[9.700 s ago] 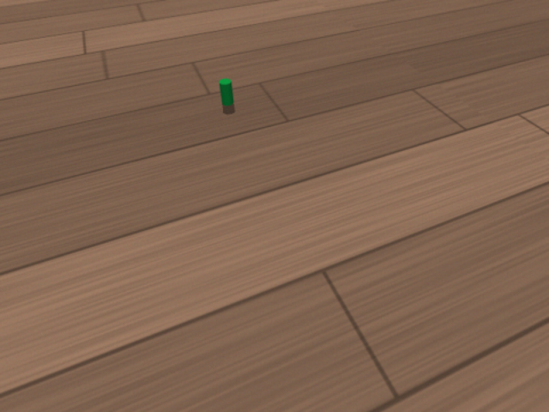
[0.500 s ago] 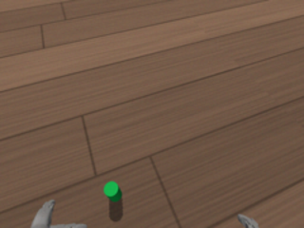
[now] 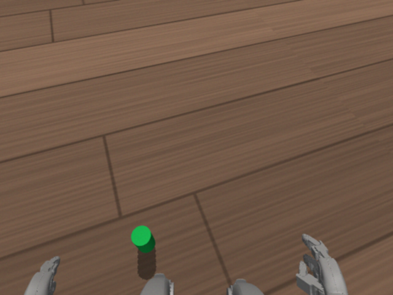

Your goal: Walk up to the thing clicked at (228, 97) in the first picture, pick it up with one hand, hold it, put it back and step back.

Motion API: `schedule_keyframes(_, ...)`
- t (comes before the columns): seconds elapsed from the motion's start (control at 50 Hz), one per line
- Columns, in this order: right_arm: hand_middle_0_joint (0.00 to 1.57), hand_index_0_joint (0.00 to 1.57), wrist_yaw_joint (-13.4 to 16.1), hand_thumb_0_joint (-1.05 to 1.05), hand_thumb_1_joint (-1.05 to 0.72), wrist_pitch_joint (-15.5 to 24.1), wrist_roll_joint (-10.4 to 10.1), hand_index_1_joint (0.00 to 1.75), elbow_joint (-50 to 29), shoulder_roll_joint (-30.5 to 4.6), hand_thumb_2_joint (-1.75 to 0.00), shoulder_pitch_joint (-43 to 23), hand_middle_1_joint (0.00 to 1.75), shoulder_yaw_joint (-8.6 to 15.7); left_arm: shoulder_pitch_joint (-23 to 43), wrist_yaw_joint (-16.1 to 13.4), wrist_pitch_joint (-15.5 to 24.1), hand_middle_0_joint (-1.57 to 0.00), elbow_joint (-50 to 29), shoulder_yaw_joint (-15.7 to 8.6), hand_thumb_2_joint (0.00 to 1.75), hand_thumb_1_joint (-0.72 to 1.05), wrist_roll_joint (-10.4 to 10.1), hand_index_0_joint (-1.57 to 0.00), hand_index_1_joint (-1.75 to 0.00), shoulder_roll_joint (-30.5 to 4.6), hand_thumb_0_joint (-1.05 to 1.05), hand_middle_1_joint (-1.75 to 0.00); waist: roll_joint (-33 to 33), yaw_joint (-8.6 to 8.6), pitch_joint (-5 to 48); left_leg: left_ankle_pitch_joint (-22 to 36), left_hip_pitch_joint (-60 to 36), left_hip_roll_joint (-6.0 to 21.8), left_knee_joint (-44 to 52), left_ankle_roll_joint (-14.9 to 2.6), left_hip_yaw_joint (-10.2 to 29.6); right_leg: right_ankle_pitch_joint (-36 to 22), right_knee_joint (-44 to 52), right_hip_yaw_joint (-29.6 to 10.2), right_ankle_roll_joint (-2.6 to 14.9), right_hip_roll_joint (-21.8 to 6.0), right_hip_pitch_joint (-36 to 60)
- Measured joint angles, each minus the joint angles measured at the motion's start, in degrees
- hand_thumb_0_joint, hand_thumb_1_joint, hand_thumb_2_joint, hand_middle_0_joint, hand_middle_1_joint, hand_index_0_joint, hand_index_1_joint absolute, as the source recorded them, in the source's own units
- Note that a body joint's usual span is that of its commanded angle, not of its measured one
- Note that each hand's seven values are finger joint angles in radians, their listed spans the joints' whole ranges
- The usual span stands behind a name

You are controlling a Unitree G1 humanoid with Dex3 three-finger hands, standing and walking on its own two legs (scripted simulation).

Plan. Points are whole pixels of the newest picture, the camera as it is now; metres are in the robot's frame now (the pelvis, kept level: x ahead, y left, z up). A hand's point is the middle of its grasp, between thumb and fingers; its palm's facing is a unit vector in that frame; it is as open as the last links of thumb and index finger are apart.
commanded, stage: go down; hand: left
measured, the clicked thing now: (143, 239) +0.36 +0.23 -0.62
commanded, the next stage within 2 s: none
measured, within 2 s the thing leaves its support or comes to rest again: neither
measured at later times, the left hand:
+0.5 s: hand (65, 284) +0.17 +0.32 -0.18, palm faces +0.14 -0.95 -0.27, open 17.5 cm
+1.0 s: hand (65, 253) +0.25 +0.37 -0.26, palm faces +0.16 -0.97 -0.20, open 17.0 cm
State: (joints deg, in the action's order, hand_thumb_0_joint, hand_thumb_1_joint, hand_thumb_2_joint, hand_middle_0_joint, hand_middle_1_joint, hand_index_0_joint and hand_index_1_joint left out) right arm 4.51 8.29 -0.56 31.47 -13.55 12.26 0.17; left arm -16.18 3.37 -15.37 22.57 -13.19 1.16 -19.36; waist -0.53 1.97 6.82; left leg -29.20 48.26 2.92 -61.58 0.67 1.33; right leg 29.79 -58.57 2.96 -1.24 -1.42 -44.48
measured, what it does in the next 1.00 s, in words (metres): lowers itself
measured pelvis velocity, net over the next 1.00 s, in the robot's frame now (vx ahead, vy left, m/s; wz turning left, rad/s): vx -0.08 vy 0.00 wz -0.07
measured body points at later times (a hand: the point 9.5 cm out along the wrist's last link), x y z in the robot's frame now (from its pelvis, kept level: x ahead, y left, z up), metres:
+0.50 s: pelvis -0.04 +0.00 -0.09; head +0.11 +0.03 +0.34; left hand +0.16 +0.37 -0.16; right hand +0.15 -0.26 -0.18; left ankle +0.00 +0.12 -0.67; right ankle -0.01 -0.14 -0.67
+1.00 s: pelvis -0.08 +0.00 -0.21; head +0.12 +0.03 +0.19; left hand +0.24 +0.42 -0.24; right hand +0.09 -0.27 -0.33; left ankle +0.00 +0.12 -0.67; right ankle -0.02 -0.14 -0.67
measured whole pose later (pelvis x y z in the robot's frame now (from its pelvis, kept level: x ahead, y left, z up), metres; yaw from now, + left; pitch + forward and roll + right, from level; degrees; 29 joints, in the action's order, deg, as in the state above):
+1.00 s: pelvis -0.08 +0.00 -0.21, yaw -4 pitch +33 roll -5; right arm 2.5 10.0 1.2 38.7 -18.0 5.1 -2.0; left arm 16.7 32.1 22.9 53.0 -39.9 -9.8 -38.5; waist 1.1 0.9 8.5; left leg -38.3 104.9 3.3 -109.6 1.0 5.1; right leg 39.8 -107.1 3.5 -0.7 -0.8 -100.6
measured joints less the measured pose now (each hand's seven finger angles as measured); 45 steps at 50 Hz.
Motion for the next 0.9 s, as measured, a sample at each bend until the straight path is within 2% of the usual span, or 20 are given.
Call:
schedule_keyframes(0.16,0.21,0.20,-0.14,0.01,-0.87,0.98,0.46,0.30,-0.62,0.34,-0.89,-0.39,0.30,-0.11,-1.17,2.12,2.53,-0.09,-2.18,-2.49,0.01,-0.59,-1.59,-0.09,-0.06,-0.76,-0.01,-0.06,0.03,-0.07,0.73,-1.83,6.19,0.20,-5.62,0.10,0.68,1.92,-5.50,0.36,0.14,0.16,-5.96)
schedule_keyframes(0.3,0.21,0.20,-1.03,0.01,-0.90,1.50,0.62,0.30,-0.39,-0.04,-0.90,-0.86,0.30,0.46,-1.44,4.88,7.17,-0.09,-1.36,-5.17,0.01,-0.56,-3.12,-0.09,-0.06,-1.94,-0.01,-0.06,0.29,-0.32,0.91,-3.12,12.19,0.20,-10.85,0.10,0.92,3.40,-10.97,0.30,0.21,0.11,-11.99)
schedule_keyframes(0.36,0.21,0.20,-1.27,0.01,-0.92,2.05,0.59,0.30,-0.24,-0.55,-0.90,-1.08,0.30,0.59,-0.18,6.27,10.29,-0.09,0.95,-6.63,0.01,-0.56,-3.90,-0.09,-0.05,-2.72,-0.01,-0.05,0.43,-0.53,1.03,-3.59,15.58,0.06,-13.44,0.04,0.98,4.05,-13.81,0.21,0.20,-0.05,-15.44)
schedule_keyframes(0.58,0.21,0.20,-1.34,0.01,-0.93,3.42,0.63,0.30,2.33,-3.09,-0.90,-4.50,0.30,0.08,15.65,14.91,27.21,-0.07,14.22,-13.94,0.04,-0.54,-7.14,-0.08,-0.08,-8.97,-0.01,-0.08,1.70,-1.02,2.54,-6.95,34.89,-0.18,-29.31,0.15,1.63,8.08,-30.44,-0.14,0.28,-0.35,-34.82)
schedule_keyframes(0.66,0.21,0.20,-1.77,0.01,-0.92,2.71,0.78,0.30,3.52,-3.18,-0.90,-5.92,0.30,-0.32,20.54,17.68,30.08,-0.06,18.40,-16.94,0.07,-0.51,-8.05,-0.07,-0.09,-11.03,-0.01,-0.09,1.50,-0.83,2.70,-7.88,40.31,0.20,-33.87,0.16,1.98,8.81,-34.76,-0.12,0.36,0.07,-40.20)
schedule_keyframes(0.82,0.21,0.20,-2.42,0.01,-0.91,1.91,1.20,0.30,5.97,-3.68,-0.90,-6.57,0.30,-1.13,25.49,23.44,34.73,-0.05,24.63,-22.68,0.10,-0.47,-10.11,-0.06,-0.11,-14.53,-0.01,-0.11,1.16,-1.09,2.63,-8.69,48.61,0.43,-40.61,0.07,2.54,9.56,-41.36,-0.08,0.37,0.41,-48.40)
schedule_keyframes(0.9,0.21,0.20,-2.34,0.01,-0.91,1.81,1.53,0.30,6.94,-4.05,-0.90,-6.73,0.30,-1.54,28.88,25.97,36.97,-0.05,27.97,-24.76,0.11,-0.46,-10.83,-0.05,-0.11,-16.62,-0.01,-0.11,1.43,-1.32,2.31,-8.87,52.46,0.37,-44.07,0.14,3.00,9.84,-44.80,0.10,0.43,0.45,-52.12)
